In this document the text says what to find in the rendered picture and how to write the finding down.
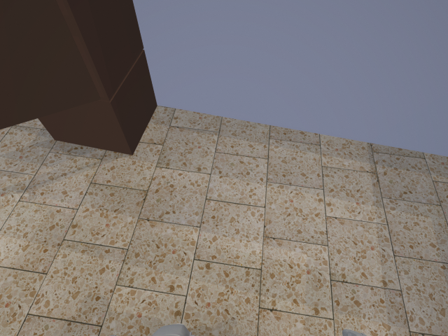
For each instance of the cupboard door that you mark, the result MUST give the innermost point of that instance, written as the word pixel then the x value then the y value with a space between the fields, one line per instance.
pixel 41 69

